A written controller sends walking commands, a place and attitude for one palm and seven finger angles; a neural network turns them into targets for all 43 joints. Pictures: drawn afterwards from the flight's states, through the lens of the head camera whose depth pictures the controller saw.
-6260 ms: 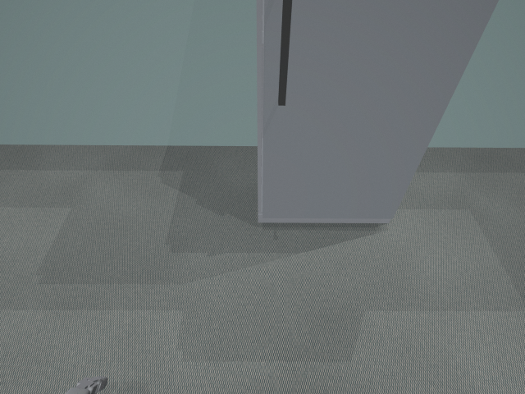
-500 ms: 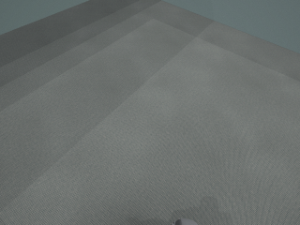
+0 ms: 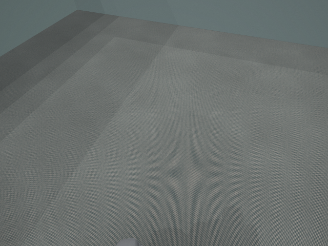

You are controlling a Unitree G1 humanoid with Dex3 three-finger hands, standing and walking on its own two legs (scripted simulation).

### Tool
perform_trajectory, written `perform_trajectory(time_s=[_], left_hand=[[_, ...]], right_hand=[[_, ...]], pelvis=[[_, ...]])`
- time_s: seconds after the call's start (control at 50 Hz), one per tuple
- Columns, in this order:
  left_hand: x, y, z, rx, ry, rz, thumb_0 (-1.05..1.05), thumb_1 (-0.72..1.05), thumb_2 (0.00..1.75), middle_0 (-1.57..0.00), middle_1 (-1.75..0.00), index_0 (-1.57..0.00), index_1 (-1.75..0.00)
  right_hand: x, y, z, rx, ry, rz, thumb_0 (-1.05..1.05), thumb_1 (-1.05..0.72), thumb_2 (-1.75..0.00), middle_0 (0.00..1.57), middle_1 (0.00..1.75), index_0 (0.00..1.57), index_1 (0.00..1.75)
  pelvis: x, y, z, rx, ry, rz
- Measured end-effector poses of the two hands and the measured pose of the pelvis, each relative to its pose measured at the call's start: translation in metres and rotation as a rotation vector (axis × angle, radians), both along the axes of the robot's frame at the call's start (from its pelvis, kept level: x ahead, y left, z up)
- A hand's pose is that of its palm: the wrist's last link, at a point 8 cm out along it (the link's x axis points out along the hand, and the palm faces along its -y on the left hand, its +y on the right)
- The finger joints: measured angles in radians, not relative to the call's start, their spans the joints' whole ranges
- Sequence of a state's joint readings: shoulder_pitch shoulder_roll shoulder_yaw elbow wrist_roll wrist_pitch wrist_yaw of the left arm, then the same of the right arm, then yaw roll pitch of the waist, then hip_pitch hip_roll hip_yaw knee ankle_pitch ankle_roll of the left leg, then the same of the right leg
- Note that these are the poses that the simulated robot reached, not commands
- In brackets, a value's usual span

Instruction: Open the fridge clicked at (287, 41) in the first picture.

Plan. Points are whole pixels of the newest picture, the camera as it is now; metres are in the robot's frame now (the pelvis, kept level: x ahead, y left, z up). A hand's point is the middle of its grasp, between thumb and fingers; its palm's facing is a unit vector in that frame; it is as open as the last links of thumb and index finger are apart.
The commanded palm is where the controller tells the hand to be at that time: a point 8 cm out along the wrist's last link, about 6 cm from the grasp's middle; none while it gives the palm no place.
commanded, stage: walk to a spot facing it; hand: left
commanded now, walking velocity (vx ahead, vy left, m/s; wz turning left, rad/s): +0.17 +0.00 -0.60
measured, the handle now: out of the picture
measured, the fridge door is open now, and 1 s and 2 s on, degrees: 0 0 0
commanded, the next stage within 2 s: turn to face it in 0.56 s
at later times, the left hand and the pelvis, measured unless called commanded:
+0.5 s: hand (93, 231) +0.18 +0.23 -0.17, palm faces -0.27 -0.94 -0.19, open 7.4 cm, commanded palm none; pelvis +0.06 +0.05 +0.00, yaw -19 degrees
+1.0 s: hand (135, 198) +0.28 +0.11 -0.16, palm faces -0.53 -0.81 -0.24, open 7.4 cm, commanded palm none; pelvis +0.09 +0.01 +0.00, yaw -35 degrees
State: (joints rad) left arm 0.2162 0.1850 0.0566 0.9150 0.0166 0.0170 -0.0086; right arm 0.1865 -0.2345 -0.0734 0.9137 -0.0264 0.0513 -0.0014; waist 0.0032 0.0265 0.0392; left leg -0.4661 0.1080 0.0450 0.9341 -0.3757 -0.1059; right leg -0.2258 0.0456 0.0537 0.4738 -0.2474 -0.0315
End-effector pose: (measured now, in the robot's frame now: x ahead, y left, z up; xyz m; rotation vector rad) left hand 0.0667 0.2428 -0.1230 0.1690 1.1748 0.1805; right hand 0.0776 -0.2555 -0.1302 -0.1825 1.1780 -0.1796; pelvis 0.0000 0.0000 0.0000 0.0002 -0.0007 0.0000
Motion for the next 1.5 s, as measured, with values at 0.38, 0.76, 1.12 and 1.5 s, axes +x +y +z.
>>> perform_trajectory(time_s=[0.38,0.76,1.12,1.5], left_hand=[[0.061,0.062,-0.022,-0.033,0.172,-0.173,0.01,0.91,0.90,-0.19,-0.30,-0.20,-0.30],[0.244,-0.089,0.002,0.018,-0.128,-0.562,0.00,0.90,0.89,-0.20,-0.30,-0.20,-0.30],[0.236,-0.052,-0.023,0.004,0.074,-0.636,0.00,0.90,0.89,-0.20,-0.30,-0.21,-0.30],[0.295,-0.060,-0.018,0.042,0.149,-0.897,0.01,0.91,0.90,-0.19,-0.30,-0.20,-0.30]], right_hand=[[-0.037,0.069,0.021,-0.046,0.046,-0.236,0.00,-0.91,-0.90,0.20,0.30,0.20,0.30],[-0.130,0.050,-0.033,0.107,0.239,-0.603,0.01,-0.91,-0.90,0.20,0.30,0.20,0.30],[-0.030,0.014,0.010,-0.068,-0.071,-0.637,0.00,-0.91,-0.90,0.20,0.30,0.20,0.30],[-0.115,0.134,0.015,-0.007,0.056,-0.963,0.00,-0.91,-0.90,0.20,0.30,0.21,0.30]], pelvis=[[0.049,0.056,0.006,-0.049,0.004,-0.252],[0.077,0.002,-0.015,0.007,-0.013,-0.481],[0.109,0.028,-0.008,-0.011,0.018,-0.684],[0.125,0.060,0.004,-0.040,0.025,-0.949]])
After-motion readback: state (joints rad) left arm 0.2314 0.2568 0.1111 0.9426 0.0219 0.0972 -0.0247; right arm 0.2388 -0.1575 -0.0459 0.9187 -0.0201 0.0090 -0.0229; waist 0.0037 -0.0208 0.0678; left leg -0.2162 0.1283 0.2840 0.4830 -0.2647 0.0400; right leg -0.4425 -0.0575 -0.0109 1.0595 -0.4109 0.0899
